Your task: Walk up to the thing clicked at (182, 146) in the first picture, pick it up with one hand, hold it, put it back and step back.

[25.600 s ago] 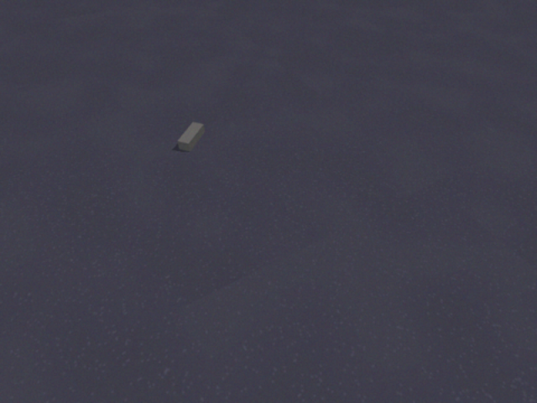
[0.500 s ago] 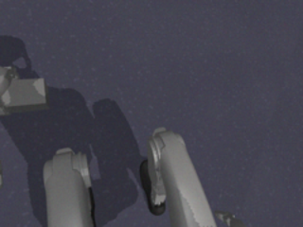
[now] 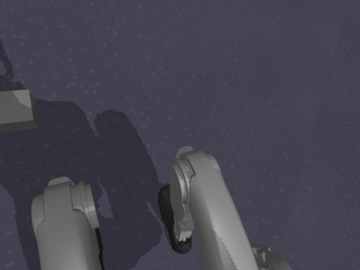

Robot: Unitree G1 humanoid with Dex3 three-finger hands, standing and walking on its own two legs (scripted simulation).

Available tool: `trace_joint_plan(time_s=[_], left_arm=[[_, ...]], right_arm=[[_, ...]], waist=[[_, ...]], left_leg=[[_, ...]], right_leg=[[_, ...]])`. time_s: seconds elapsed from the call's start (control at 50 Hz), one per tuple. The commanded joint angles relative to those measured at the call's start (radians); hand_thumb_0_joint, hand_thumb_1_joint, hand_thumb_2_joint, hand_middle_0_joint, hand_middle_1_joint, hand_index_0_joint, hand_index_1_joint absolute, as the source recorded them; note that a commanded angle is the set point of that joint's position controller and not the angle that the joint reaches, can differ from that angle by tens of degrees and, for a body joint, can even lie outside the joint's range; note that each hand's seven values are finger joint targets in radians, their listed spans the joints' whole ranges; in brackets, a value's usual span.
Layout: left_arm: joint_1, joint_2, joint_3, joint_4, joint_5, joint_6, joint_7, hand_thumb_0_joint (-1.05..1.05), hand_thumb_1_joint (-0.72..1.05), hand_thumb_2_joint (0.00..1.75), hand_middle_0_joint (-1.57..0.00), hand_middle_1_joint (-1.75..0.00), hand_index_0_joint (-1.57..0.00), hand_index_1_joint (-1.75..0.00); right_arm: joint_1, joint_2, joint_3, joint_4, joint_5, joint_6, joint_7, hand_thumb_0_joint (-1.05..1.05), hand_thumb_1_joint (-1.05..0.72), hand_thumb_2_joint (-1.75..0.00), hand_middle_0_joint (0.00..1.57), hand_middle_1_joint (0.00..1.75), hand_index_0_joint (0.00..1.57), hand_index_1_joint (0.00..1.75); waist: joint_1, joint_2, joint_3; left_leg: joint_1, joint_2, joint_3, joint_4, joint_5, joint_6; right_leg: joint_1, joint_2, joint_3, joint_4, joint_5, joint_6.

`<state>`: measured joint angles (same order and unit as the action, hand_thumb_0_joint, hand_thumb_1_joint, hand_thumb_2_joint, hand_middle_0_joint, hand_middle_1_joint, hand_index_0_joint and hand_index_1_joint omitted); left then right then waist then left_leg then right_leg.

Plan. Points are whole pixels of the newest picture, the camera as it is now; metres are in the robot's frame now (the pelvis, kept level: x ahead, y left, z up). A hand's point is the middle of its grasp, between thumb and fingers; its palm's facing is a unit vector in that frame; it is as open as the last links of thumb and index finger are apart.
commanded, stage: lower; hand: left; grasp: from above
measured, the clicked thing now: out of the picture +0.47 +0.31 -0.24
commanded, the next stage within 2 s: rest in 0.10 s
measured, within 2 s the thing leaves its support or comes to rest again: rests again in 0.70 s
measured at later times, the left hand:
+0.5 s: hand out of the picture +0.48 +0.30 -0.24, palm faces -0.48 -0.07 -0.87, open 9.9 cm
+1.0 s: hand out of the picture +0.48 +0.31 -0.26, palm faces -0.47 -0.08 -0.88, open 9.9 cm
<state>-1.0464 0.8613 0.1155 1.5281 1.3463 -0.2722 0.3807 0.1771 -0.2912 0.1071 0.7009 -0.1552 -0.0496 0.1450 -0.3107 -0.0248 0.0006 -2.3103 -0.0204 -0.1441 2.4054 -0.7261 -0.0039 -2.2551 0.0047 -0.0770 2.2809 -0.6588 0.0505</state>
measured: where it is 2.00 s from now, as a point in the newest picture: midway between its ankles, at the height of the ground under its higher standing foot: (137, 248)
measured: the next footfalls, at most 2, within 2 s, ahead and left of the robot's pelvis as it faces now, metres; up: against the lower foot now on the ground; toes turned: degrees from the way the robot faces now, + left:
none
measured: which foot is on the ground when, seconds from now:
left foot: down 0.00-1.00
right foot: down 0.00-1.00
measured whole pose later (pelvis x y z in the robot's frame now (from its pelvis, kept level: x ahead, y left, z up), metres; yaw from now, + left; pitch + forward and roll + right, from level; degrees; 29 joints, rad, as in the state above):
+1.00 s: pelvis -0.01 +0.01 -0.03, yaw -5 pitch +29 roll -15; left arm -1.08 1.07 0.16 1.66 1.40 -0.29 0.50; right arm 0.15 -0.35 0.24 0.63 -0.22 -0.13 0.18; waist -0.39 -0.12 0.14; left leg -2.36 -0.01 -0.23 2.55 -0.73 0.01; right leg -2.27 0.04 -0.15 2.35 -0.62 0.06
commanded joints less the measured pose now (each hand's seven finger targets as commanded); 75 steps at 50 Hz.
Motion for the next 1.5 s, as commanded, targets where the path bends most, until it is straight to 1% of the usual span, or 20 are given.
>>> trace_joint_plan(time_s=[0.0, 0.22, 0.3, 0.34, 0.42, 0.52, 0.58, 0.62, 0.7, 0.72, 0.76, 0.86, 1.04, 1.08, 1.1, 1.14, 1.18, 1.36, 1.38, 1.48], left_arm=[[-0.350, 0.310, 0.046, -0.181, -0.011, -0.019, 0.065, 0.00, 0.74, 0.77, -1.07, -0.70, -1.09, -0.68], [-0.313, 0.315, 0.049, -0.136, -0.006, -0.011, 0.110, 0.00, 0.76, 0.78, -1.08, -0.67, -1.10, -0.65], [-0.350, 0.378, 0.064, -0.143, 0.008, -0.010, 0.123, 0.00, 0.73, 0.80, -1.07, -0.66, -1.08, -0.65], [-0.304, 0.328, 0.035, -0.061, 0.004, -0.003, 0.129, 0.00, 0.74, 0.79, -1.07, -0.66, -1.09, -0.64], [-0.330, 0.356, 0.032, -0.071, 0.014, -0.008, 0.132, 0.00, 0.75, 0.73, -1.04, -0.67, -1.08, -0.63], [-0.321, 0.421, 0.082, -0.068, 0.027, -0.016, 0.154, 0.00, 0.75, 0.73, -1.04, -0.67, -1.08, -0.63], [-0.315, 0.446, 0.091, -0.049, 0.037, -0.016, 0.163, 0.00, 0.76, 0.77, -1.06, -0.68, -1.09, -0.65], [-0.334, 0.410, 0.066, -0.045, 0.041, -0.014, 0.158, 0.00, 0.78, 0.74, -1.06, -0.69, -1.10, -0.65], [-0.316, 0.474, 0.096, -0.047, 0.037, -0.012, 0.165, 0.00, 0.78, 0.77, -1.06, -0.73, -1.10, -0.68], [-0.320, 0.447, 0.066, -0.047, 0.039, -0.011, 0.161, 0.00, 0.77, 0.76, -1.06, -0.70, -1.09, -0.67], [-0.317, 0.482, 0.094, -0.047, 0.038, -0.014, 0.163, 0.00, 0.78, 0.76, -1.06, -0.71, -1.10, -0.67], [-0.320, 0.443, 0.053, -0.024, 0.035, -0.015, 0.166, 0.00, 0.74, 0.75, -1.02, -0.72, -1.06, -0.67], [-0.300, 0.475, 0.048, 0.020, 0.036, -0.013, 0.176, 0.00, 0.70, 0.77, -0.99, -0.73, -1.03, -0.69], [-0.319, 0.411, -0.004, 0.034, 0.031, -0.014, 0.176, 0.00, 0.69, 0.74, -0.98, -0.73, -1.02, -0.69], [-0.310, 0.471, 0.040, 0.046, 0.025, -0.016, 0.183, 0.00, 0.70, 0.73, -0.98, -0.73, -1.02, -0.69], [-0.330, 0.434, 0.001, 0.037, 0.034, -0.016, 0.182, 0.00, 0.67, 0.74, -0.98, -0.71, -1.01, -0.68], [-0.312, 0.462, 0.018, 0.058, 0.041, -0.013, 0.183, 0.00, 0.69, 0.76, -0.99, -0.72, -1.03, -0.69], [-0.330, 0.483, 0.026, 0.051, 0.034, -0.012, 0.200, 0.00, 0.12, 0.82, -0.55, -0.85, -0.58, -0.82], [-0.334, 0.445, -0.004, 0.037, 0.031, -0.011, 0.195, 0.00, 0.09, 0.82, -0.53, -0.85, -0.55, -0.82], [-0.331, 0.506, 0.045, 0.019, 0.033, -0.010, 0.200, 0.00, -0.05, 0.86, -0.41, -0.92, -0.44, -0.89]], right_arm=[[0.240, -0.276, -0.080, 0.017, -0.011, 0.002, -0.002, 0.00, -0.91, -0.90, 0.20, 0.30, 0.20, 0.30], [0.212, -0.298, -0.060, 0.003, -0.028, -0.009, 0.002, 0.00, -0.90, -0.90, 0.20, 0.30, 0.20, 0.30], [0.218, -0.303, -0.043, 0.013, -0.032, -0.015, 0.005, 0.00, -0.90, -0.90, 0.20, 0.30, 0.20, 0.30], [0.204, -0.305, -0.031, 0.008, -0.032, -0.018, 0.006, 0.00, -0.90, -0.90, 0.20, 0.30, 0.20, 0.30], [0.206, -0.320, -0.020, 0.002, -0.034, -0.033, 0.006, 0.00, -0.90, -0.89, 0.20, 0.30, 0.20, 0.30], [0.187, -0.352, -0.013, -0.030, -0.045, -0.037, 0.007, 0.00, -0.90, -0.90, 0.20, 0.30, 0.20, 0.30], [0.194, -0.362, -0.005, -0.031, -0.055, -0.039, 0.009, 0.00, -0.90, -0.90, 0.20, 0.30, 0.20, 0.30], [0.188, -0.358, 0.002, -0.045, -0.060, -0.049, 0.016, 0.00, -0.90, -0.90, 0.20, 0.30, 0.20, 0.30], [0.197, -0.372, 0.009, -0.038, -0.066, -0.056, 0.015, 0.00, -0.90, -0.90, 0.20, 0.30, 0.20, 0.30], [0.189, -0.369, 0.015, -0.049, -0.068, -0.059, 0.018, 0.00, -0.90, -0.90, 0.20, 0.30, 0.20, 0.30], [0.192, -0.379, 0.014, -0.045, -0.068, -0.061, 0.017, 0.00, -0.90, -0.90, 0.20, 0.30, 0.20, 0.30], [0.176, -0.379, 0.023, -0.052, -0.070, -0.068, 0.020, 0.00, -0.90, -0.90, 0.20, 0.30, 0.20, 0.30], [0.170, -0.384, 0.049, -0.056, -0.070, -0.080, 0.023, 0.00, -0.90, -0.90, 0.20, 0.30, 0.20, 0.30], [0.149, -0.385, 0.056, -0.066, -0.068, -0.082, 0.024, 0.00, -0.90, -0.90, 0.20, 0.30, 0.20, 0.30], [0.151, -0.394, 0.054, -0.063, -0.071, -0.082, 0.022, 0.00, -0.90, -0.90, 0.20, 0.30, 0.20, 0.30], [0.145, -0.389, 0.062, -0.073, -0.070, -0.085, 0.024, 0.00, -0.90, -0.90, 0.20, 0.30, 0.20, 0.30], [0.152, -0.401, 0.063, -0.074, -0.073, -0.087, 0.028, 0.00, -0.90, -0.90, 0.20, 0.30, 0.20, 0.30], [0.136, -0.401, 0.075, -0.082, -0.073, -0.101, 0.031, 0.00, -0.90, -0.90, 0.20, 0.30, 0.20, 0.30], [0.142, -0.401, 0.077, -0.090, -0.072, -0.104, 0.034, 0.00, -0.89, -0.90, 0.20, 0.30, 0.20, 0.30], [0.158, -0.397, 0.078, -0.081, -0.072, -0.106, 0.037, 0.00, -0.90, -0.90, 0.20, 0.30, 0.20, 0.30]], waist=[[-0.008, 0.416, -0.711], [-0.030, 0.448, -0.694], [-0.041, 0.431, -0.677], [-0.046, 0.423, -0.623], [-0.060, 0.436, -0.604], [-0.066, 0.470, -0.613], [-0.081, 0.480, -0.606], [-0.095, 0.478, -0.551], [-0.093, 0.490, -0.567], [-0.097, 0.486, -0.557], [-0.101, 0.478, -0.542], [-0.115, 0.463, -0.528], [-0.116, 0.445, -0.494], [-0.126, 0.444, -0.477], [-0.125, 0.436, -0.474], [-0.131, 0.447, -0.469], [-0.136, 0.460, -0.445], [-0.137, 0.434, -0.453], [-0.143, 0.451, -0.454], [-0.133, 0.478, -0.474]], left_leg=[[0.569, 0.005, 0.079, -0.230, 0.315, 0.016], [0.568, 0.012, 0.065, -0.203, 0.295, 0.013], [0.508, 0.013, 0.068, -0.170, 0.299, 0.022], [0.487, 0.010, 0.070, -0.175, 0.277, 0.019], [0.513, 0.015, 0.053, -0.174, 0.265, 0.015], [0.542, 0.021, 0.030, -0.163, 0.328, 0.004], [0.536, 0.023, 0.033, -0.151, 0.328, 0.004], [0.523, 0.024, 0.031, -0.150, 0.301, 0.004], [0.531, 0.028, 0.031, -0.140, 0.299, 0.006], [0.514, 0.027, 0.033, -0.138, 0.291, 0.007], [0.515, 0.030, 0.028, -0.130, 0.289, 0.006], [0.507, 0.035, 0.017, -0.123, 0.283, 0.006], [0.473, 0.037, 0.008, -0.133, 0.252, 0.011], [0.467, 0.036, -0.003, -0.134, 0.251, 0.007], [0.466, 0.040, -0.010, -0.136, 0.239, 0.008], [0.467, 0.039, -0.010, -0.145, 0.241, 0.006], [0.488, 0.043, -0.021, -0.150, 0.244, 0.001], [0.442, 0.041, -0.012, -0.133, 0.211, 0.012], [0.471, 0.040, -0.013, -0.143, 0.237, 0.007], [0.489, 0.044, -0.017, -0.139, 0.253, 0.001]], right_leg=[[0.351, 0.026, -0.089, -0.163, 0.282, -0.081], [0.324, 0.035, -0.115, -0.137, 0.263, -0.079], [0.360, 0.042, -0.116, -0.132, 0.290, -0.078], [0.341, 0.042, -0.119, -0.132, 0.265, -0.081], [0.314, 0.045, -0.134, -0.126, 0.249, -0.083], [0.315, 0.045, -0.157, -0.097, 0.290, -0.084], [0.325, 0.049, -0.159, -0.101, 0.294, -0.084], [0.298, 0.048, -0.161, -0.099, 0.272, -0.085], [0.328, 0.054, -0.165, -0.102, 0.278, -0.081], [0.333, 0.055, -0.161, -0.107, 0.274, -0.082], [0.321, 0.056, -0.169, -0.105, 0.267, -0.083], [0.313, 0.060, -0.175, -0.100, 0.270, -0.082], [0.338, 0.067, -0.180, -0.109, 0.257, -0.078], [0.308, 0.065, -0.188, -0.107, 0.256, -0.080], [0.310, 0.066, -0.193, -0.108, 0.245, -0.079], [0.310, 0.066, -0.190, -0.103, 0.251, -0.078], [0.285, 0.062, -0.194, -0.094, 0.246, -0.076], [0.314, 0.068, -0.191, -0.114, 0.236, -0.075], [0.312, 0.064, -0.192, -0.108, 0.257, -0.074], [0.322, 0.064, -0.192, -0.102, 0.262, -0.077]])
